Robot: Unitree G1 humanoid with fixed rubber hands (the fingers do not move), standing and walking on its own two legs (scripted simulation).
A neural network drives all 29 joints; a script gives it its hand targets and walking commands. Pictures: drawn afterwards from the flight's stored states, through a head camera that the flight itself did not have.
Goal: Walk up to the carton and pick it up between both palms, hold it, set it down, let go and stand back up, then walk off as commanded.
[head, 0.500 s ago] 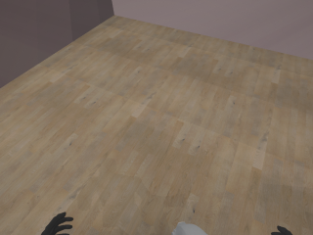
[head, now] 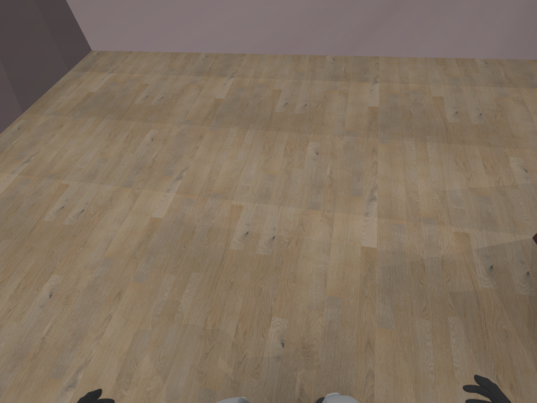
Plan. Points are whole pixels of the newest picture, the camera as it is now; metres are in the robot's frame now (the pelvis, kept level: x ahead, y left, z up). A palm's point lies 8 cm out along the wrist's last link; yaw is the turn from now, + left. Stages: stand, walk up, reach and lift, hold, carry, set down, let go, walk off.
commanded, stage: walk up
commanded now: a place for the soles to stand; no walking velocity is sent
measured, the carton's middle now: out of the picture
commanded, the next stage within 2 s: none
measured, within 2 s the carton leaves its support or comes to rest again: neither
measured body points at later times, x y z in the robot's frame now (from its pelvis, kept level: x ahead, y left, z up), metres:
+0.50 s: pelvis -0.01 -0.08 -0.01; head +0.01 -0.11 +0.44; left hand +0.17 +0.19 -0.09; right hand +0.02 -0.43 -0.12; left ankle +0.01 +0.04 -0.72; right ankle +0.03 -0.24 -0.73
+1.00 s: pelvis -0.01 -0.14 +0.00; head +0.01 -0.15 +0.45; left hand +0.24 +0.07 -0.09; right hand -0.08 -0.48 -0.10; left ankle +0.02 -0.04 -0.73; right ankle -0.03 -0.32 -0.71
